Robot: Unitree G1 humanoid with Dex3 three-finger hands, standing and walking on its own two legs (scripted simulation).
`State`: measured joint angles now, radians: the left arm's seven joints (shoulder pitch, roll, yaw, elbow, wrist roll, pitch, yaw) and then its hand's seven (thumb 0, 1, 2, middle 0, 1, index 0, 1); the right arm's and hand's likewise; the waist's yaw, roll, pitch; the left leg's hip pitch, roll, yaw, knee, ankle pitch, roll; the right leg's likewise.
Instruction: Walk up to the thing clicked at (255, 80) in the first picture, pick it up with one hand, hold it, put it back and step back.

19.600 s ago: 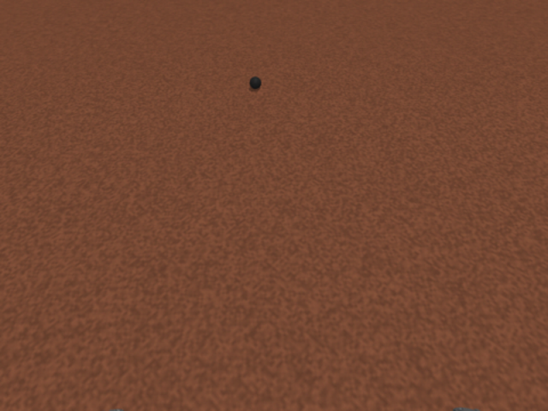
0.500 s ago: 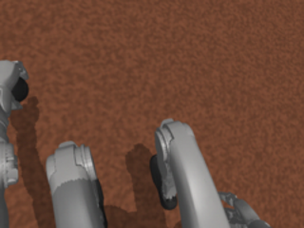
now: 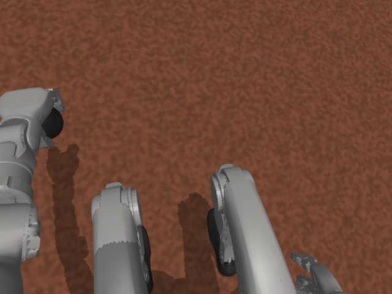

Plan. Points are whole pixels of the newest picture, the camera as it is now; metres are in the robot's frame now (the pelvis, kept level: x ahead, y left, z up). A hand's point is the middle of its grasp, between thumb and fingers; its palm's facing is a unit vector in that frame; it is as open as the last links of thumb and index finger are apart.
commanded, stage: lift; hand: left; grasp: from above
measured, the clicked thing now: (42, 122) +0.47 +0.29 -0.13
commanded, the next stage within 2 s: hold in 1.32 s
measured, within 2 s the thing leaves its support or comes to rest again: neither
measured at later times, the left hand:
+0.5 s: hand out of the picture +0.38 +0.27 +0.08, palm faces -0.42 -0.10 -0.90, open 9.8 cm
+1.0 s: hand out of the picture +0.36 +0.25 +0.23, palm faces -0.43 -0.09 -0.90, open 9.8 cm
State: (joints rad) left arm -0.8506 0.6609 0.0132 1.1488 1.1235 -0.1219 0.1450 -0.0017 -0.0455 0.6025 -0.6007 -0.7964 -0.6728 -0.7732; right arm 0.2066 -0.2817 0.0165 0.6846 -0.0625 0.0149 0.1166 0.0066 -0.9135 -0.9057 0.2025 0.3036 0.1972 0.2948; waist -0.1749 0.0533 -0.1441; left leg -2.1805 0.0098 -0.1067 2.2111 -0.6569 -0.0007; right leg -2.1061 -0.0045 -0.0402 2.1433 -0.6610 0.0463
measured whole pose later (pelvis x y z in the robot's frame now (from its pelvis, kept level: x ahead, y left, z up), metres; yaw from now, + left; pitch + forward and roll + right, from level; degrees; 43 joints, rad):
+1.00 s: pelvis +0.04 +0.00 +0.30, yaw +4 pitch +15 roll -2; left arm -0.36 0.41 -0.18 0.82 1.00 0.01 0.12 0.00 -0.03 0.59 -0.58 -0.80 -0.66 -0.78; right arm 0.24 -0.24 -0.03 0.72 0.03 -0.01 -0.06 0.01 -0.91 -0.91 0.20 0.30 0.20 0.29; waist -0.06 0.04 -0.13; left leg -0.92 0.04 -0.01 1.12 -0.46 -0.01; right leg -0.90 0.00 0.00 1.08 -0.44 0.03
